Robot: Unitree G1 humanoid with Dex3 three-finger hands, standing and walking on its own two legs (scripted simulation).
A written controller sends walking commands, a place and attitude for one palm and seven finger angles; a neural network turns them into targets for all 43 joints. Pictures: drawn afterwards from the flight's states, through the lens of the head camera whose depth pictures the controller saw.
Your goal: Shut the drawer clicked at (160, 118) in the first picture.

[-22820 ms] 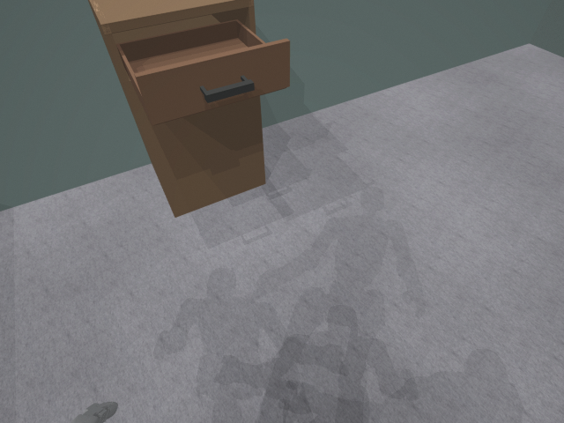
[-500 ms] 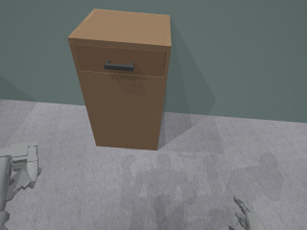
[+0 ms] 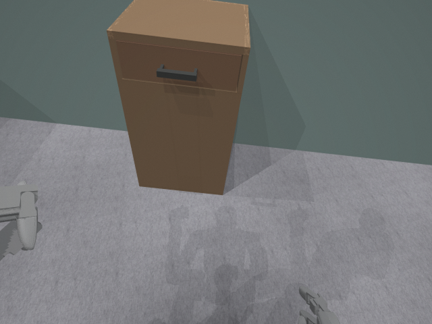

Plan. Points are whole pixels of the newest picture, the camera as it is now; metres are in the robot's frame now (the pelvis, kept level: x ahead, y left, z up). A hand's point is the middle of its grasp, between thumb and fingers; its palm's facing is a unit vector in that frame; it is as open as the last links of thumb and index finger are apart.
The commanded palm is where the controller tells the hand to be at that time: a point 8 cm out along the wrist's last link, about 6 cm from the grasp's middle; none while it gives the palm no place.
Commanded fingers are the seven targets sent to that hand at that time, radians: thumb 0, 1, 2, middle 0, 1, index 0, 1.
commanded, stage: stop stepping back and stand still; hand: left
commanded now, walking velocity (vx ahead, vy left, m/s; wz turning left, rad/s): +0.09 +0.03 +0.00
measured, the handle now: (177, 71) +0.91 +0.16 +0.00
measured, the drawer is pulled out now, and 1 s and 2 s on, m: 0.00 0.00 0.00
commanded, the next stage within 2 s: let the arm hang, fingers relaxed in 0.70 s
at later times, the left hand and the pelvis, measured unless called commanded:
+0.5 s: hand (36, 213) +0.21 +0.24 +0.18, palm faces +0.38 -0.77 -0.51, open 3.3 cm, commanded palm +0.15 +0.28 +0.18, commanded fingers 0.00 0.90 0.90 -1.40 -1.60 -1.40 -1.60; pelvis +0.03 +0.00 +0.00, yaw +1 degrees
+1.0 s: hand (82, 311) +0.17 +0.25 -0.09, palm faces +0.04 -0.93 -0.36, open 3.1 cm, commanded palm none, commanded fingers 0.00 0.90 0.90 -0.96 -1.12 -0.96 -1.12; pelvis +0.02 +0.02 +0.00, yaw +2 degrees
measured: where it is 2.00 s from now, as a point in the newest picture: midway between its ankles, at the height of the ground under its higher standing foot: outside the picture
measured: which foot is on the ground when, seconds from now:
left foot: down 0.00-1.00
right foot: up 0.00-0.02, down 0.04-1.00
